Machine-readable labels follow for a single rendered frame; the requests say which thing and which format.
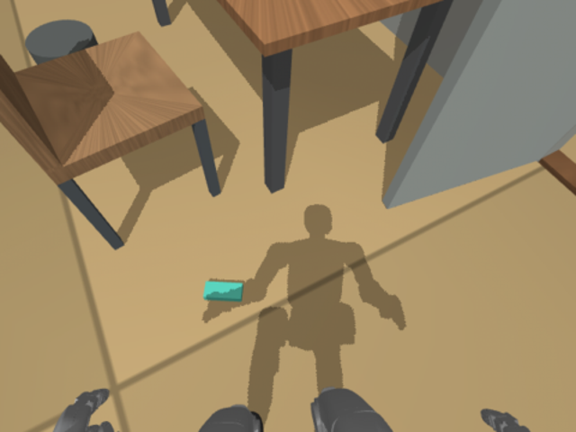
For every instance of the right robot hand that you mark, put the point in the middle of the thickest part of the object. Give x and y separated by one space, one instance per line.
501 422

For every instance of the left robot hand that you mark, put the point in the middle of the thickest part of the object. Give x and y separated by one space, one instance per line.
75 418

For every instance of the chair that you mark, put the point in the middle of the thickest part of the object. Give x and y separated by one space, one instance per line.
75 113

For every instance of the table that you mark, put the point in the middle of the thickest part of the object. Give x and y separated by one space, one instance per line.
275 27

